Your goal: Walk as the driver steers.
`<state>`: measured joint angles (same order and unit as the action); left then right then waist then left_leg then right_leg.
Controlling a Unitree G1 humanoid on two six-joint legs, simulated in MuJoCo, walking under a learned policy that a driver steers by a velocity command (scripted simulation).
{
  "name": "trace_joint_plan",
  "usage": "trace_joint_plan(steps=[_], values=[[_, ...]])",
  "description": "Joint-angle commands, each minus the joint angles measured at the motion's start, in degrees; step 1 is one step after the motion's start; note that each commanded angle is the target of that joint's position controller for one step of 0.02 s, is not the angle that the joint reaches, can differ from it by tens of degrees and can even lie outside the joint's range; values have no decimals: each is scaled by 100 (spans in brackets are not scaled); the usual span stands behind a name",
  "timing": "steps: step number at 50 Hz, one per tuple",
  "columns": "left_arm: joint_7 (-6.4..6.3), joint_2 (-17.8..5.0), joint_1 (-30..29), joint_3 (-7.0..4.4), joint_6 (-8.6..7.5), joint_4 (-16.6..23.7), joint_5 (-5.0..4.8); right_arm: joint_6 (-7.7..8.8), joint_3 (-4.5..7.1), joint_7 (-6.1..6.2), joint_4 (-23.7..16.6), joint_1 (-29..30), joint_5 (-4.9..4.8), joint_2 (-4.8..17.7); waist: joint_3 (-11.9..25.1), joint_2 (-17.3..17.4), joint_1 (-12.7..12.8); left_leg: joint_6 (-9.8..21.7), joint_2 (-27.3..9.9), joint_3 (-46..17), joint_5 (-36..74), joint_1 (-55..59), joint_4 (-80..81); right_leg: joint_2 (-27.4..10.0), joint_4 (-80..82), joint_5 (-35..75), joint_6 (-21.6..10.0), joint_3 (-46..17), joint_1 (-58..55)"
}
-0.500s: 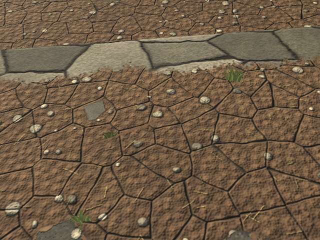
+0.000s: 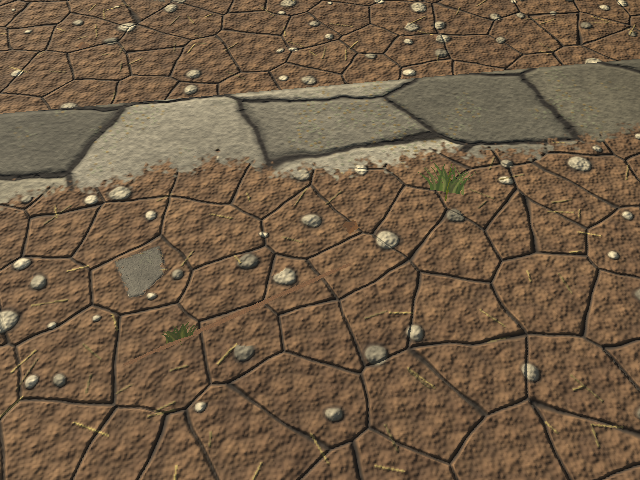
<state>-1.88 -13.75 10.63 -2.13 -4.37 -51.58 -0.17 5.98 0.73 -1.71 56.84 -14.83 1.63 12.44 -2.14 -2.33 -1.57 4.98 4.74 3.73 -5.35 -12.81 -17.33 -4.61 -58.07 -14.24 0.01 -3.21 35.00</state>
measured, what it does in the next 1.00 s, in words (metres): walks ahead: right foot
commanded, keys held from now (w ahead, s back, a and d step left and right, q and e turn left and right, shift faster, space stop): no key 0.60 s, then w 0.40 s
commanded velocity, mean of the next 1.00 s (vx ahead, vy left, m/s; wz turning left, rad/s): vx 0.14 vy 0.00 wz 0.00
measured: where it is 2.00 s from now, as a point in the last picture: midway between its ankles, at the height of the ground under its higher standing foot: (333, 389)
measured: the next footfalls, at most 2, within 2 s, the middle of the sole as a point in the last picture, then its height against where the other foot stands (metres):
right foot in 0.18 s outside the picture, level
left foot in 1.40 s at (279, 445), level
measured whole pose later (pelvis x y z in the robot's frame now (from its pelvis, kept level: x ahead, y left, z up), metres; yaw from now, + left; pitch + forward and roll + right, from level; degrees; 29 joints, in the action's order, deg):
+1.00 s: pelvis +0.18 -0.07 -0.01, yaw +1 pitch +0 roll +0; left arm 1.2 -11.6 17.1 -3.5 -6.7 -59.6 -0.8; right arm 5.6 2.2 0.2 60.8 -19.5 -2.3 12.8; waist -0.4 1.2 0.9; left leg 3.3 -1.2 -1.6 -21.9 -21.3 -65.7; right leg 2.1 -28.0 -16.0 -3.8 3.7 10.9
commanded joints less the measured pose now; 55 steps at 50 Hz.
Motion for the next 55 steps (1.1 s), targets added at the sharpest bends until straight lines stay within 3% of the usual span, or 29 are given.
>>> trace_joint_plan(steps=[1, 4, 6, 8, 9, 10, 11, 12, 13, 15, 21, 30, 31, 32, 34, 36, 37, 39, 40, 42, 44, 45, 46, 47, 48, 49, 50, 52, 55], values=[[-40, -73, 702, -6, 117, -5, 57, 33, 112, 138, -343, 442, -20, 788, 616, 614, 374, 891, -1396, -423, 3329, -606, 430, -28, 1129, 764, 119, 111, -1361], [-28, -234, 250, -40, 214, 73, 11, -82, 136, 183, -197, 188, -74, 904, 602, 616, 177, 863, -1529, -684, 1999, -390, 427, 46, 1863, 912, 149, 84, -1537], [-24, -319, 87, -74, 231, 105, 29, -145, 125, 196, -148, 194, -125, 851, 475, 630, 170, 807, -1576, -885, 1153, -329, 285, 106, 2386, 750, 72, 100, -1683], [-31, -398, 226, -124, 205, 5, 103, -183, 66, 211, -93, 127, -230, 648, 441, 453, 275, 484, -1279, -920, 352, -335, -147, 162, 3366, 1199, -99, 161, -2242], [-55, -596, 405, -173, 198, -35, 140, -169, 19, 217, -37, -131, -176, 509, 556, 199, 219, 227, -1026, -842, -121, -469, -473, -209, 3470, 2177, -216, -209, -2714], [-84, -927, 349, -233, 237, -39, 94, -141, 28, 205, 72, -752, -86, 441, 645, -460, -219, 11, -530, -525, -1046, -872, -723, -563, 3256, 2755, -522, -533, -3153], [-62, -631, 277, -181, 261, -140, 52, -187, -25, 253, 126, -864, -100, 217, 743, -871, -249, -147, -419, -275, -1325, -708, -739, -613, 3410, 1752, -774, -650, -2854], [-12, -345, 101, -137, 253, -115, 29, -264, -8, 299, 93, -535, -104, 359, 497, -638, -124, -235, -433, -224, -1203, -456, -714, -407, 3567, 943, -685, -651, -2372], [7, -266, -67, -114, 239, -90, 40, -344, 22, 336, 93, -352, -119, 452, 353, -435, -99, -266, -450, -233, -1120, -414, -705, -224, 3572, 752, -551, -497, -2168], [25, -337, -105, -137, 182, -123, 41, -441, 35, 366, 163, -367, -94, 491, 288, -236, -70, -271, -508, -291, -966, -341, -667, -33, 3425, 1018, -438, -286, -2146], [13, -332, 85, -164, 177, -350, -13, -418, 31, 350, 301, -299, -147, 439, 533, 104, 69, -310, -603, -347, -191, -159, -814, 79, 2986, 2289, -498, -111, -2624], [7, -252, 1, -180, 316, -538, -18, -509, 29, 393, 512, -410, -150, 335, 272, 234, 87, -353, -625, -352, -241, -97, -797, 192, 3004, 1949, -467, -8, -2544], [8, -188, 111, -171, 332, -630, -17, -514, 22, 394, 603, -564, -154, 275, 381, 221, 73, -328, -578, -295, -828, -41, -747, 270, 3032, 1259, -467, 64, -2592], [5, -242, 165, -201, 355, -682, -58, -522, 48, 398, 637, -608, -190, 324, 239, 241, 83, -237, -523, -274, -1684, -175, -759, 388, 2991, 144, -499, 145, -2483], [0, -282, 155, -228, 329, -674, -106, -476, 90, 415, 574, -562, -264, 427, -330, 373, 107, 50, -677, -551, -3129, -566, -631, 466, 3027, -1961, -573, 111, -1881], [32, -203, -34, -204, 151, -585, -146, -312, 107, 414, 542, -762, -320, 466, -753, 430, -4, 317, -1006, -1055, -3569, -556, -408, 426, 2865, -2156, -633, 32, -1272], [72, -120, -184, -184, 38, -519, -154, -225, 145, 399, 569, -945, -336, 581, -812, 621, -84, 489, -1291, -1487, -3575, -276, -206, 476, 2546, -1804, -610, 154, -925], [179, 67, -508, -128, -152, -332, -158, -98, 269, 360, 614, -1128, -356, 950, -894, 1279, -114, 944, -2277, -2794, -3104, 446, 361, 558, 1652, -786, -545, 597, -157], [219, 26, -609, -126, -208, -282, -146, -54, 268, 335, 587, -1092, -341, 885, -908, 1183, -97, 1010, -2468, -2958, -2383, 594, 304, 448, 1546, -749, -590, 539, -3], [272, -7, -376, -141, -256, -337, -173, -34, 264, 273, 502, -943, -340, 807, -722, 1025, 104, 829, -2359, -2497, -1288, 683, 9, 409, 1934, -881, -669, 620, -404], [273, -205, 728, -278, -222, -739, -203, -76, 256, 232, 275, -364, -342, 825, -352, 852, 696, 353, -1669, -1498, -438, -431, -609, 622, 2848, -344, -768, 646, -2635], [248, -643, 1617, -441, -204, -980, -169, -52, 221, 231, 79, -3, -348, 706, -124, 58, 1045, -27, -985, -673, 398, -1254, -2159, 19, 3513, -418, -1053, -548, -3673], [277, -1221, 2417, -577, -195, -1104, -144, 39, 137, 259, -83, -100, -334, 333, 330, -1454, 1193, -406, -246, -54, -790, -2524, -4392, -1279, 4440, -407, -1802, -2951, -4823], [306, -666, 2145, -354, -242, -1047, -36, 114, 162, 238, -157, 12, -339, 406, 298, -994, 917, -270, -347, -791, -2336, -3156, -5468, -1723, 4653, 29, -1877, -3699, -4729], [306, -353, 1615, -231, -269, -902, -22, 137, 205, 182, -163, -11, -437, 492, -15, -483, 616, -93, -667, -969, -2021, -3382, -5864, -1646, 4547, 275, -1664, -2951, -4376], [327, -252, 1214, -164, -270, -760, -27, 133, 221, 159, -123, -50, -455, 469, -57, -146, 431, 7, -914, -916, -1479, -3288, -5712, -1378, 4632, 471, -1447, -2187, -4071], [348, -228, 1017, -118, -254, -688, -36, 114, 271, 166, -118, 0, -412, 486, -187, 49, 321, 25, -1076, -817, -1108, -3226, -5357, -1160, 4732, 812, -1288, -1626, -3830], [318, -165, 1093, -52, -185, -719, 11, 16, 343, 160, -110, -15, -348, 455, -193, -129, 213, -58, -1219, -625, -736, -2785, -4836, -822, 4876, 1395, -1094, -876, -3435], [208, -371, 1425, -54, -147, -801, 48, -84, 338, 159, -301, 496, -302, 291, -311, -86, 259, -288, -1197, -401, -274, -3012, -4109, -706, 5049, 1844, -1114, -492, -3340]])
Over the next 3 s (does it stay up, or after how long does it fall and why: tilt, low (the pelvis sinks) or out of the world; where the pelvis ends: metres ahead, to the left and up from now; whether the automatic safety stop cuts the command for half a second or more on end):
stays up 1.15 0.09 -0.01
